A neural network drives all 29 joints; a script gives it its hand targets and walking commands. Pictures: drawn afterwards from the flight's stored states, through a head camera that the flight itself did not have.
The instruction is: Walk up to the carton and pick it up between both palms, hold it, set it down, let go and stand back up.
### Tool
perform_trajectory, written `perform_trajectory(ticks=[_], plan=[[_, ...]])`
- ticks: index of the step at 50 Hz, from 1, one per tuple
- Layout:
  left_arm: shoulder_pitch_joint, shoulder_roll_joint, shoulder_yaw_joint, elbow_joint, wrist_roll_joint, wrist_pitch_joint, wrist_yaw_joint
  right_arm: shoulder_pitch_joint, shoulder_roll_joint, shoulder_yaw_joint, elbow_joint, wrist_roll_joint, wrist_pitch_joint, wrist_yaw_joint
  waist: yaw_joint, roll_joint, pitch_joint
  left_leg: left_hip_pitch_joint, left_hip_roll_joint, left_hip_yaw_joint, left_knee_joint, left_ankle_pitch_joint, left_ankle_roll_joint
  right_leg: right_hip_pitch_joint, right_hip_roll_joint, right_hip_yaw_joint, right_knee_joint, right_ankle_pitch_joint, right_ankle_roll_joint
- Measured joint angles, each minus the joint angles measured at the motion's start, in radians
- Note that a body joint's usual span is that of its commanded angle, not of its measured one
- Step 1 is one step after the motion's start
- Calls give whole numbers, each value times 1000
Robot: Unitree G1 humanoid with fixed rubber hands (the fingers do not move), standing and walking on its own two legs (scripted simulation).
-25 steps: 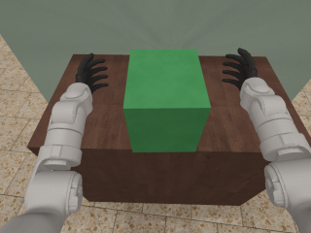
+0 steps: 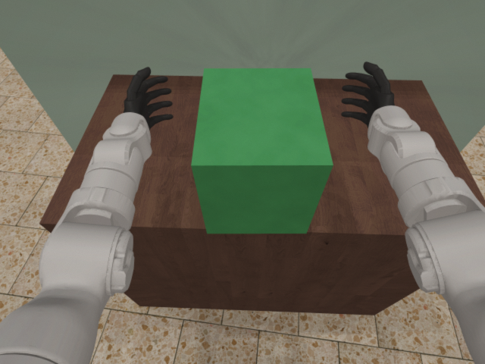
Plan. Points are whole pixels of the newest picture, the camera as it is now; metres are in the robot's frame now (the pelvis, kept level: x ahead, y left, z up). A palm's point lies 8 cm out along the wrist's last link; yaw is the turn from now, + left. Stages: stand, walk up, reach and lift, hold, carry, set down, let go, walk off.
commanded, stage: reach and lift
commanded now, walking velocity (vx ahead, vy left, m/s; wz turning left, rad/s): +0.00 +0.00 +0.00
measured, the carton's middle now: (257, 153) +0.48 +0.03 +0.04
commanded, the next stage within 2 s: none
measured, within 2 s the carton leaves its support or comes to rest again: neither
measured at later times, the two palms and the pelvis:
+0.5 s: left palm (156, 144) +0.45 +0.21 +0.09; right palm (361, 145) +0.47 -0.15 +0.09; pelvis -0.03 +0.01 -0.01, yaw -1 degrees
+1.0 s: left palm (173, 150) +0.45 +0.19 +0.07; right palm (334, 149) +0.47 -0.11 +0.07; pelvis -0.01 +0.01 -0.01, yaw +2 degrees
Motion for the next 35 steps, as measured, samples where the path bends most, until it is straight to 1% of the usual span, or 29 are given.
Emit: perform_trajectory(ticks=[5,10,16,19,23,24,26,28,31,35], plan=[[49,-13,-17,71,17,-121,-9,55,41,-15,36,-21,-89,12,-4,-11,6,-26,-2,-3,8,5,1,-23,-1,-2,3,6,2],[103,-31,-48,80,7,-206,18,95,68,-72,63,-66,-159,33,4,-12,-19,-105,0,-2,24,13,3,-96,0,-1,5,23,4],[81,-43,-64,69,-23,-251,57,65,61,-124,65,-112,-199,47,19,4,-71,-235,3,2,40,34,7,-224,2,4,12,51,8],[34,-44,-66,86,-33,-266,59,28,47,-124,70,-119,-212,50,26,14,-90,-286,4,5,48,42,9,-276,3,7,19,61,9],[-26,-53,-63,144,-36,-287,48,-10,33,-103,100,-112,-222,54,32,21,-119,-328,5,11,52,48,12,-323,3,12,29,66,11],[-39,-56,-62,166,-36,-293,44,-18,32,-98,116,-110,-224,55,31,24,-122,-330,5,12,53,48,13,-326,3,13,31,66,11],[-67,-59,-56,227,-35,-298,34,-44,36,-100,168,-110,-219,55,20,33,-114,-324,2,7,54,48,13,-319,0,8,34,63,12],[-84,-63,-43,273,-29,-303,27,-52,40,-106,193,-115,-217,53,9,34,-99,-311,-2,6,49,49,15,-310,-4,6,40,57,13],[-77,-73,-25,289,-19,-327,22,-22,46,-126,161,-133,-232,49,0,20,-91,-302,-5,9,37,53,15,-308,-7,9,42,54,13],[-41,-87,14,249,16,-363,22,16,63,-146,95,-146,-254,49,-7,6,-100,-305,-6,11,9,66,14,-309,-7,10,9,71,12]])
